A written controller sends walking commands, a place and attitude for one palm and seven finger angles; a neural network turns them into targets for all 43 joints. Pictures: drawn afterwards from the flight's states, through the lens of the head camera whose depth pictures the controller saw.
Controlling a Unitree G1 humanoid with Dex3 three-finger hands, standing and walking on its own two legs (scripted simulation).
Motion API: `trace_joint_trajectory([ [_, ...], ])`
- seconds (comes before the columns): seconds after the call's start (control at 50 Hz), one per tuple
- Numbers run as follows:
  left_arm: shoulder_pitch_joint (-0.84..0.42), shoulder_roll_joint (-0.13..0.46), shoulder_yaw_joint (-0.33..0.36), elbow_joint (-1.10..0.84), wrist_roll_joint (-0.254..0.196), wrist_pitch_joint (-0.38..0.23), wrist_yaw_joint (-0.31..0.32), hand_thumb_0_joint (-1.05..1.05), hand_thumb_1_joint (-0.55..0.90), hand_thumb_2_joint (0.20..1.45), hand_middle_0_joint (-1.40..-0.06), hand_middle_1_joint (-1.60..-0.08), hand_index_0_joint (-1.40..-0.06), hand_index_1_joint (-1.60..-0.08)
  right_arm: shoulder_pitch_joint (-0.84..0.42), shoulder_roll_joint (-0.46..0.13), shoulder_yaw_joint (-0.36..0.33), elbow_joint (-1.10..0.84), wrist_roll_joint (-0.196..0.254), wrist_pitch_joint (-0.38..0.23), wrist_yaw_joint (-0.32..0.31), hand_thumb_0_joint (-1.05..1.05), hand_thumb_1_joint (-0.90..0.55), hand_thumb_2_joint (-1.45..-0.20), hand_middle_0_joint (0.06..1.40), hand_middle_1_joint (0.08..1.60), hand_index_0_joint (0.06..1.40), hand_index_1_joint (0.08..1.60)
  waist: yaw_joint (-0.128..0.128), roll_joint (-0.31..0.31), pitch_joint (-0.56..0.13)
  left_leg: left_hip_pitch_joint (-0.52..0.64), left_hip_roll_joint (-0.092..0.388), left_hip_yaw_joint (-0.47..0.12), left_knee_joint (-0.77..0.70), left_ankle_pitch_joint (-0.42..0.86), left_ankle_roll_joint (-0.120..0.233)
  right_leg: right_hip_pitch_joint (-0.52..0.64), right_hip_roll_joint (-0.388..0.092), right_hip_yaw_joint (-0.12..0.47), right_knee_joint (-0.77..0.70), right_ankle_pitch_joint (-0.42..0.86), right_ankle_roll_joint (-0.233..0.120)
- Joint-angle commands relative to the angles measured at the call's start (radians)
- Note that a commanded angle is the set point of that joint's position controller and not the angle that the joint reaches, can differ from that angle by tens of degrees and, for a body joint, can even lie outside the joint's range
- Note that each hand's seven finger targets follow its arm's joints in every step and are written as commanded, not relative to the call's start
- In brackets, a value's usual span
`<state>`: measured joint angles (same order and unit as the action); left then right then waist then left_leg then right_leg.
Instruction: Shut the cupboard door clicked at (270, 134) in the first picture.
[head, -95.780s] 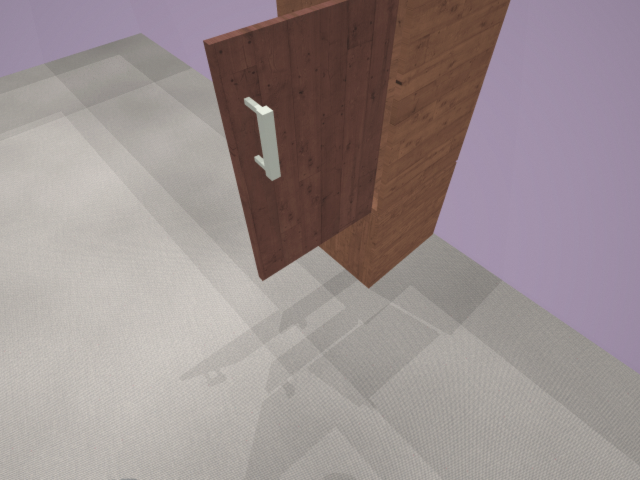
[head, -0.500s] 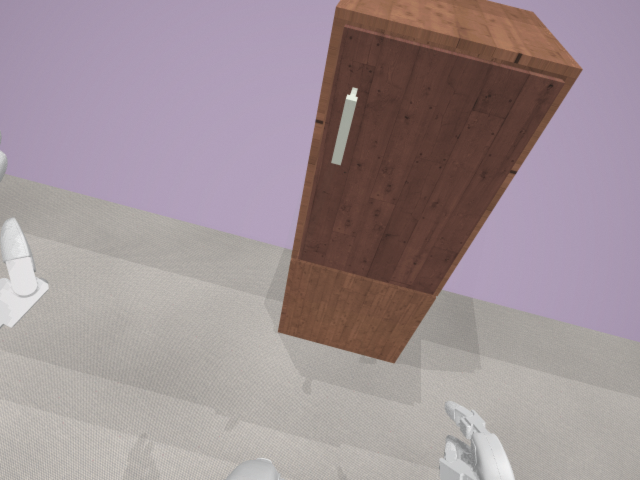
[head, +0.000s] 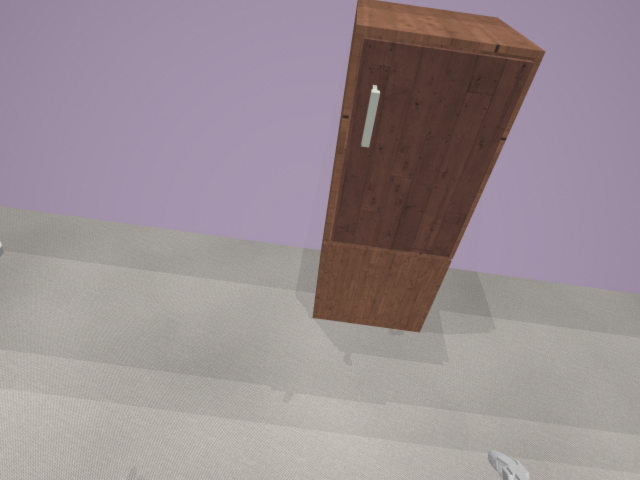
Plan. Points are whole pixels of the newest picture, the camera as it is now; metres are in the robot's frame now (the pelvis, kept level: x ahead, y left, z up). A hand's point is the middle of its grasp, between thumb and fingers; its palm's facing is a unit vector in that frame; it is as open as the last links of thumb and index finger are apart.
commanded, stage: stop stepping back and stand still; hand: left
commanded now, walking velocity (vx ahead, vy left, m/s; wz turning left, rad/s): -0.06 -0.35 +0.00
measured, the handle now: (370, 116) +0.91 -0.06 +0.12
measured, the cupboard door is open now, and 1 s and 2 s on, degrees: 0 0 0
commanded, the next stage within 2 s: let the arm hang, fingers relaxed in 0.44 s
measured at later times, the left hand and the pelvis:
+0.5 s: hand out of the picture +0.17 +0.30 +0.18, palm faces +0.46 -0.76 -0.45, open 7.4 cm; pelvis -0.04 +0.03 +0.02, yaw -3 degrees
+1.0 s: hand out of the picture -0.01 +0.23 -0.14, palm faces +0.03 -0.97 -0.25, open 7.0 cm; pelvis -0.02 +0.03 +0.02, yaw +1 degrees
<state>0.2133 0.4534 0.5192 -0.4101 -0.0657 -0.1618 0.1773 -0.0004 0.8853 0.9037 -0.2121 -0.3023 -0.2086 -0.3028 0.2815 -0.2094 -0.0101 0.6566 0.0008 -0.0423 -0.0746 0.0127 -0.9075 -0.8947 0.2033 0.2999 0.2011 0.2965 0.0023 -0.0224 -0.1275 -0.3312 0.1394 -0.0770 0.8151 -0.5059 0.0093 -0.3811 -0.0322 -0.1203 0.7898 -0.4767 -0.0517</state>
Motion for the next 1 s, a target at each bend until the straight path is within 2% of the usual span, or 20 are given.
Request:
trace_joint_trajectory([
  [0.0,-0.077,0.162,-0.066,-0.334,0.012,-0.088,-0.043,0.000,0.900,0.900,-0.200,-0.300,-0.200,-0.300,-0.139,-0.129,-0.037,-0.205,-0.011,-0.069,0.021,0.000,-0.900,-0.900,0.200,0.300,0.200,0.300,-0.038,0.300,0.296,-0.007,0.297,-0.558,-0.631,0.175,0.174,-0.286,0.057,0.104,0.304,-0.018,0.067],
  [0.02,0.050,0.196,0.015,-0.319,0.020,-0.104,-0.048,0.000,0.900,0.900,-0.200,-0.300,-0.200,-0.300,-0.137,-0.139,-0.074,-0.209,0.003,-0.060,0.035,0.000,-0.900,-0.900,0.200,0.300,0.200,0.300,-0.008,0.081,0.212,-0.002,0.283,-0.384,-0.583,0.217,0.184,-0.183,0.041,0.125,0.286,0.090,0.080],
  [0.16,0.259,0.226,0.100,-0.544,0.017,-0.124,-0.037,0.000,0.900,0.900,-0.200,-0.300,-0.200,-0.300,-0.160,-0.099,-0.061,-0.198,-0.027,-0.040,0.058,0.000,-0.900,-0.900,0.200,0.300,0.200,0.300,-0.002,0.469,0.090,-0.116,0.145,-0.063,-0.593,-0.099,0.101,0.143,0.083,0.027,0.017,0.101,0.047],
  [0.24,0.273,0.197,0.097,-0.306,0.013,-0.062,-0.013,0.000,0.900,0.900,-0.200,-0.300,-0.200,-0.300,-0.130,-0.081,-0.044,-0.163,-0.019,-0.021,0.021,0.000,-0.900,-0.900,0.200,0.300,0.200,0.300,-0.010,0.306,0.047,-0.139,0.080,-0.001,-0.438,-0.151,0.047,0.333,0.147,-0.049,-0.299,-0.006,0.012],
  [0.26,0.287,0.195,0.094,-0.245,0.017,-0.047,-0.008,0.000,0.900,0.900,-0.200,-0.300,-0.200,-0.300,-0.115,-0.078,-0.040,-0.151,-0.011,-0.014,0.020,0.000,-0.900,-0.900,0.200,0.300,0.200,0.300,-0.008,0.182,0.040,-0.191,0.037,0.034,-0.284,-0.116,0.040,0.381,0.090,0.028,-0.389,-0.030,-0.022],
  [0.3,0.313,0.183,0.072,-0.145,0.026,-0.014,0.004,0.000,0.900,0.900,-0.200,-0.300,-0.200,-0.300,-0.111,-0.075,-0.042,-0.167,0.020,0.001,0.021,0.000,-0.900,-0.900,0.200,0.300,0.200,0.300,-0.006,-0.228,0.058,-0.462,-0.114,0.109,0.232,-0.014,0.009,0.468,-0.248,0.559,-0.525,0.041,-0.189],
  [0.34,0.246,0.280,0.156,-0.178,0.015,-0.052,0.022,0.000,0.900,0.900,-0.200,-0.300,-0.200,-0.300,-0.154,-0.093,-0.049,-0.172,0.013,-0.017,0.021,0.000,-0.900,-0.900,0.200,0.300,0.200,0.300,-0.009,-0.190,0.118,-0.575,-0.088,0.125,0.434,-0.019,-0.029,0.514,-0.293,0.478,-0.440,0.734,-0.225],
  [0.38,0.315,0.119,0.017,-0.123,0.007,-0.038,0.005,0.000,0.900,0.900,-0.200,-0.300,-0.200,-0.300,-0.144,-0.107,-0.055,-0.169,0.035,-0.015,0.019,0.000,-0.900,-0.900,0.200,0.300,0.200,0.300,-0.007,-0.219,0.103,-0.506,-0.071,0.078,0.363,0.075,-0.023,0.472,-0.231,0.379,-0.385,0.719,-0.162],
  [0.48,0.138,0.150,-0.010,-0.371,0.026,-0.099,0.014,0.000,0.900,0.900,-0.200,-0.300,-0.200,-0.300,-0.206,-0.077,-0.023,-0.162,0.015,-0.058,-0.003,0.000,-0.900,-0.900,0.200,0.300,0.200,0.300,-0.015,-0.060,0.109,-0.005,-0.132,0.232,-0.144,0.299,0.016,0.218,-0.145,0.144,-0.348,0.620,-0.085],
  [0.5,0.084,0.180,0.002,-0.439,0.023,-0.105,0.021,0.000,0.900,0.900,-0.200,-0.300,-0.200,-0.300,-0.196,-0.097,-0.037,-0.156,0.012,-0.073,-0.011,0.000,-0.900,-0.900,0.200,0.300,0.200,0.300,-0.033,-0.027,0.075,0.126,-0.145,0.228,-0.221,0.394,0.016,0.171,-0.131,0.104,-0.275,0.570,-0.057],
  [0.52,0.191,-0.145,-0.404,0.467,0.119,0.070,-0.119,0.000,0.900,0.900,-0.200,-0.300,-0.200,-0.300,-0.004,-0.194,-0.044,0.019,-0.025,-0.098,0.105,0.000,-0.900,-0.900,0.200,0.300,0.200,0.300,-0.160,0.142,0.098,0.229,-0.027,0.095,-0.120,0.856,0.051,-0.091,-0.150,-0.057,0.100,0.643,0.048],
  [0.54,0.274,-0.158,-0.403,0.481,0.086,0.163,-0.148,0.000,0.900,0.900,-0.200,-0.300,-0.200,-0.300,0.079,-0.258,-0.050,-0.032,-0.018,-0.022,0.100,0.000,-0.900,-0.900,0.200,0.300,0.200,0.300,-0.117,0.371,-0.001,0.199,0.202,-0.278,-0.272,1.084,0.192,-0.134,0.041,0.038,0.397,-0.109,0.102],
  [0.56,0.323,-0.167,-0.398,0.465,0.101,0.190,-0.142,0.000,0.900,0.900,-0.200,-0.300,-0.200,-0.300,0.052,-0.257,-0.043,-0.067,-0.010,0.002,0.080,0.000,-0.900,-0.900,0.200,0.300,0.200,0.300,-0.079,0.342,-0.040,0.167,0.258,-0.367,-0.346,1.003,0.254,-0.134,0.057,0.127,0.525,-0.253,0.109],
  [0.64,0.093,-0.128,-0.438,0.651,0.098,0.201,-0.180,0.000,0.900,0.900,-0.200,-0.300,-0.200,-0.300,-0.089,-0.214,-0.027,-0.088,-0.050,0.007,0.064,0.000,-0.900,-0.900,0.200,0.300,0.200,0.300,-0.030,0.043,0.105,-0.112,0.164,-0.304,-0.494,0.258,0.207,-0.126,-0.024,0.200,0.457,-0.058,0.109],
  [0.74,0.176,-0.130,-0.466,1.009,0.088,0.207,-0.187,0.000,0.900,0.900,-0.200,-0.300,-0.200,-0.300,-0.135,-0.212,-0.029,0.015,-0.044,0.036,0.061,0.000,-0.900,-0.900,0.200,0.300,0.200,0.300,0.027,0.203,0.031,-0.166,0.041,-0.092,-0.507,0.026,0.123,0.218,0.020,0.080,-0.068,0.096,0.088],
  [0.78,0.246,-0.114,-0.461,1.123,0.093,0.192,-0.178,0.000,0.900,0.900,-0.200,-0.300,-0.200,-0.300,-0.115,-0.147,-0.028,0.064,-0.030,0.050,0.066,0.000,-0.900,-0.900,0.200,0.300,0.200,0.300,0.043,0.110,0.037,-0.223,-0.067,0.017,-0.385,-0.050,0.053,0.315,-0.001,0.143,-0.265,0.099,0.054],
  [0.82,0.152,-0.062,-0.463,1.148,0.096,0.175,-0.167,0.000,0.900,0.900,-0.200,-0.300,-0.200,-0.300,-0.096,-0.074,-0.022,0.076,-0.018,0.076,0.068,0.000,-0.900,-0.900,0.200,0.300,0.200,0.300,-0.012,-0.094,0.159,-0.125,-0.185,0.101,-0.066,0.059,-0.018,-0.043,-0.281,0.558,-0.644,-0.338,-0.097],
  [0.84,0.040,-0.090,-0.450,1.123,0.101,0.172,-0.160,0.000,0.900,0.900,-0.200,-0.300,-0.200,-0.300,-0.084,-0.068,-0.037,0.097,-0.029,0.087,0.068,0.000,-0.900,-0.900,0.200,0.300,0.200,0.300,-0.046,-0.044,0.174,-0.001,-0.167,0.067,0.067,0.076,-0.017,-0.203,-0.312,0.562,-0.689,-0.344,-0.135],
  [0.92,0.000,-0.159,-0.472,1.234,0.090,0.151,-0.154,0.000,0.900,0.900,-0.200,-0.300,-0.200,-0.300,0.041,-0.033,-0.023,0.220,-0.024,0.067,0.065,0.000,-0.900,-0.900,0.200,0.300,0.200,0.300,-0.073,-0.108,0.131,0.061,-0.128,0.048,-0.210,0.232,0.009,0.045,-0.152,0.275,-0.450,0.257,-0.064],
  [0.98,0.138,-0.209,-0.491,1.337,0.073,0.147,-0.145,0.000,0.900,0.900,-0.200,-0.300,-0.200,-0.300,0.046,-0.086,-0.016,0.287,-0.020,0.021,0.045,0.000,-0.900,-0.900,0.200,0.300,0.200,0.300,-0.005,0.014,-0.007,0.229,-0.012,-0.064,-0.373,0.767,0.049,0.196,-0.047,0.177,-0.317,0.486,0.035],
])
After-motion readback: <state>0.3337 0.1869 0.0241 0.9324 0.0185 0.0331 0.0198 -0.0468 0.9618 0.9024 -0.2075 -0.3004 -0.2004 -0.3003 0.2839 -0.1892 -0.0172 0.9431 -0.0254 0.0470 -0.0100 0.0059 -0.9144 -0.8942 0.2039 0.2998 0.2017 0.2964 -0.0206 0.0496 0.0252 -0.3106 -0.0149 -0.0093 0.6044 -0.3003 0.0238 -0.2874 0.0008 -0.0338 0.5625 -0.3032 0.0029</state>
